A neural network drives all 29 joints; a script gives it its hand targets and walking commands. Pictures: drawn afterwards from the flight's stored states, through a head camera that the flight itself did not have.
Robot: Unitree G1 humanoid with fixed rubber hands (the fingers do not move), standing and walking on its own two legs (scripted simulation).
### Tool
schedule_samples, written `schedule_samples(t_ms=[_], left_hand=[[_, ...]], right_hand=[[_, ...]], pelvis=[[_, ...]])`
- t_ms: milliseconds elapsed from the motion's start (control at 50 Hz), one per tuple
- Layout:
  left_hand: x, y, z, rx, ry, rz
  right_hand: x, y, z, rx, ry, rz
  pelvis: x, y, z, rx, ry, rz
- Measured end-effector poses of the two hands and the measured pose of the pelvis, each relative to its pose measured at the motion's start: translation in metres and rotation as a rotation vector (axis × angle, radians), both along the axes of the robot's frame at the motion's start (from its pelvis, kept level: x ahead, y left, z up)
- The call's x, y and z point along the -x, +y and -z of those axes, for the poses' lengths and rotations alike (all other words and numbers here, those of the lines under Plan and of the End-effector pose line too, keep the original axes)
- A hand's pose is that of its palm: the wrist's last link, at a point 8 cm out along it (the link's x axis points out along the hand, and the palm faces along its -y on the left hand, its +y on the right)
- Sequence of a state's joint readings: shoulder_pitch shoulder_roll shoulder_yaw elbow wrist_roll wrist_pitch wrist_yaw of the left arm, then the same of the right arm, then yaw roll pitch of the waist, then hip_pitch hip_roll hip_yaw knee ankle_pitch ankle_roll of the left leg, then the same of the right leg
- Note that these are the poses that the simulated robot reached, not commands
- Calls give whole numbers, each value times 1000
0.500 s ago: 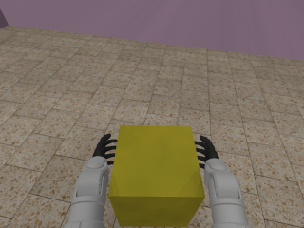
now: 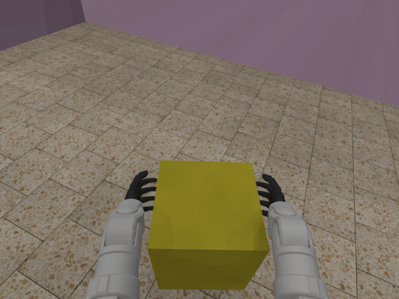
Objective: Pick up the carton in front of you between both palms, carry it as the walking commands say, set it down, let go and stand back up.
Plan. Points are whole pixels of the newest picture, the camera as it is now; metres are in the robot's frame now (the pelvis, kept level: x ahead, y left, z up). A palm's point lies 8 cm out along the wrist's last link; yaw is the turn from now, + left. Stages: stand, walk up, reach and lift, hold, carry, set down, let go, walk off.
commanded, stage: set down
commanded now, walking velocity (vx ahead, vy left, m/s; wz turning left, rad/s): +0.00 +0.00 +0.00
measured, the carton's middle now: (203, 227) +0.30 -0.02 -0.06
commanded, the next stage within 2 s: none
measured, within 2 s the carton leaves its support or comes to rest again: neither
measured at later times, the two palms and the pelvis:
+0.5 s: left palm (157, 220) +0.38 +0.10 -0.17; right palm (258, 236) +0.32 -0.19 -0.17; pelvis -0.07 -0.06 -0.10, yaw +1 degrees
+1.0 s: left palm (162, 225) +0.43 +0.09 -0.30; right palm (248, 244) +0.35 -0.20 -0.29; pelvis -0.07 -0.02 -0.23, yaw -2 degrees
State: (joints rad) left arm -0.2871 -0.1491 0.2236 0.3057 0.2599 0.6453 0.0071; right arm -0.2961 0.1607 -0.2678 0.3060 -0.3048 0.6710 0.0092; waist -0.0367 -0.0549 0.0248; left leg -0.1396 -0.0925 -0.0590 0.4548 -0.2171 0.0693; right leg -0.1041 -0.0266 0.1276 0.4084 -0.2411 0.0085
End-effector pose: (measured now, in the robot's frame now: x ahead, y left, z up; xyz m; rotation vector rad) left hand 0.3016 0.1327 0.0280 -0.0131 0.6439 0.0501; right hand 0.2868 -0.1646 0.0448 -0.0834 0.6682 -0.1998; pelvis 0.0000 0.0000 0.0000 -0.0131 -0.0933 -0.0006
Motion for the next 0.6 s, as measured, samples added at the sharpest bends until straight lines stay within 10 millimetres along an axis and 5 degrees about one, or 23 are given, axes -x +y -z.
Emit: schedule_samples(t_ms=[180, 400, 520, 600], left_hand=[[-31, -40, 23, -94, 43, 108], [-52, -19, 143, -107, 19, 50], [-82, -39, 212, -70, 29, 124], [-101, -59, 238, -73, 10, 194]], right_hand=[[6, -33, 46, -70, 50, 114], [-34, -15, 153, -35, 0, 52], [-38, -31, 220, -43, 8, 154], [-37, -46, 246, -68, -14, 242]], pelvis=[[25, -22, 13, 0, 52, 20], [66, -57, 63, 9, 389, -14], [75, -61, 104, 33, 567, -23], [72, -56, 131, 33, 659, -4]])
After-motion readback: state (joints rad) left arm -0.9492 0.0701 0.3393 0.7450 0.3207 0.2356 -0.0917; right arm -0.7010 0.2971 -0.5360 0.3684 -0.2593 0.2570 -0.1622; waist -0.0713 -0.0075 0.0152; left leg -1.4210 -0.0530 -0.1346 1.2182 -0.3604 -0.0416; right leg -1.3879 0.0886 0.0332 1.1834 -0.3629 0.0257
